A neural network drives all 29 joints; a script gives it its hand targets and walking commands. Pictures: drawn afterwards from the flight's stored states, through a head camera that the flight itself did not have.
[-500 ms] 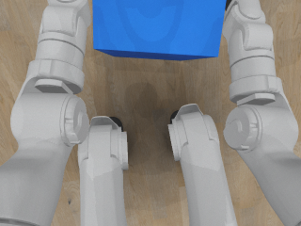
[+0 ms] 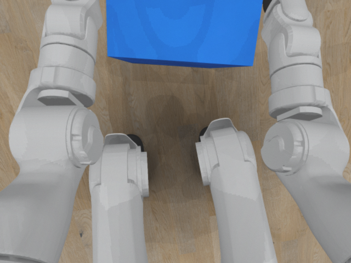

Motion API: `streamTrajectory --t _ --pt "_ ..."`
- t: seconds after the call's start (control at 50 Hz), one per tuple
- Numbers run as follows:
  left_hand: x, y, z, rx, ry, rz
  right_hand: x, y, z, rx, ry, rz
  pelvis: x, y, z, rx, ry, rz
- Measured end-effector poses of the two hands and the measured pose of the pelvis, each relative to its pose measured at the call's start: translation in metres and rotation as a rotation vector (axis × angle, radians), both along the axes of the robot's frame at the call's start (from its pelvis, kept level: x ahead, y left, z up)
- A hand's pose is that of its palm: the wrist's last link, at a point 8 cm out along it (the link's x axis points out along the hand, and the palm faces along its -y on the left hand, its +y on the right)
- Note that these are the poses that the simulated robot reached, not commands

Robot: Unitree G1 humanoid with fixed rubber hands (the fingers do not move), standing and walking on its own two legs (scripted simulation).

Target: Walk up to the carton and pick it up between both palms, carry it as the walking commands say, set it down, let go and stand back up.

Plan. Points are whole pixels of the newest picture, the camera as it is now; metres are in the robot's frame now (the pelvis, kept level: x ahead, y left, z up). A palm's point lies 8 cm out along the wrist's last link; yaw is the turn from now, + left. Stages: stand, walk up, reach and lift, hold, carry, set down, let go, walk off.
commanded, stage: set down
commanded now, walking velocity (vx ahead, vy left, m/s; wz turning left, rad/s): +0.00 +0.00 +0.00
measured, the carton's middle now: out of the picture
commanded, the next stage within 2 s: none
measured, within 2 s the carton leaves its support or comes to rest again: neither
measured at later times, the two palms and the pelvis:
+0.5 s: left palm out of the picture +0.57 +0.11 -0.16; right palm out of the picture +0.52 -0.20 -0.16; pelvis +0.00 +0.00 +0.00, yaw +0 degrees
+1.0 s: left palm out of the picture +0.58 +0.14 -0.17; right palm out of the picture +0.52 -0.23 -0.16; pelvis +0.01 +0.00 +0.00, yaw -1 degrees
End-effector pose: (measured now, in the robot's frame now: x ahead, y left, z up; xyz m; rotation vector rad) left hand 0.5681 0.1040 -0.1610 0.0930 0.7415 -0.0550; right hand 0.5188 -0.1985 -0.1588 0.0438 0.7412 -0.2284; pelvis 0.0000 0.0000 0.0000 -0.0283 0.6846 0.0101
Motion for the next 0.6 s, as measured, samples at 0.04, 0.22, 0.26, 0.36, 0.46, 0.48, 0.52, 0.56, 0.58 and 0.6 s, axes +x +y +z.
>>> streamTrajectory --t 0.04,0.22,0.26,0.36,0.46,0.48,0.52,0.56,0.58,0.6 --pt "0.0001 0.0001 -0.0002 -0.002 0.000 -0.001 0.0000 -0.0002 -0.0001 0.002 -0.001 0.001 -0.0001 0.0000 -0.0003 0.000 -0.002 0.000" --pt "0.0005 0.0006 -0.0007 -0.006 -0.003 -0.006 0.0000 -0.0007 -0.0007 0.006 -0.006 0.006 -0.0010 -0.0003 -0.0017 -0.001 -0.015 0.001" --pt "0.0006 0.0008 -0.0008 -0.007 -0.004 -0.008 0.0000 -0.0009 -0.0009 0.006 -0.007 0.007 -0.0013 -0.0004 -0.0020 -0.002 -0.018 0.001" --pt "0.0008 0.0010 -0.0010 -0.004 -0.008 -0.013 0.0002 -0.0013 -0.0010 0.005 -0.010 0.013 -0.0023 -0.0008 -0.0025 -0.002 -0.025 0.000" --pt "0.0009 0.0012 -0.0011 0.001 -0.013 -0.017 0.0002 -0.0015 -0.0009 -0.001 -0.011 0.017 -0.0040 -0.0012 -0.0026 -0.003 -0.034 -0.001" --pt "0.0009 0.0012 -0.0011 0.001 -0.015 -0.018 0.0003 -0.0015 -0.0009 -0.003 -0.011 0.017 -0.0044 -0.0012 -0.0026 -0.004 -0.036 -0.002" --pt "0.0009 0.0014 -0.0015 0.002 -0.019 -0.019 0.0003 -0.0016 -0.0008 -0.007 -0.012 0.019 -0.0052 -0.0013 -0.0025 -0.004 -0.040 -0.002" --pt "0.0008 0.0017 -0.0021 0.001 -0.025 -0.019 0.0005 -0.0018 -0.0007 -0.016 -0.013 0.023 -0.0060 -0.0013 -0.0021 -0.005 -0.043 -0.003" --pt "0.0008 0.0020 -0.0026 0.001 -0.028 -0.019 0.0007 -0.0020 -0.0008 -0.022 -0.014 0.026 -0.0064 -0.0014 -0.0017 -0.005 -0.045 -0.004" --pt "0.0006 0.0025 -0.0037 0.002 -0.029 -0.019 0.0009 -0.0021 -0.0014 -0.028 -0.013 0.030 -0.0068 -0.0014 -0.0011 -0.005 -0.046 -0.005"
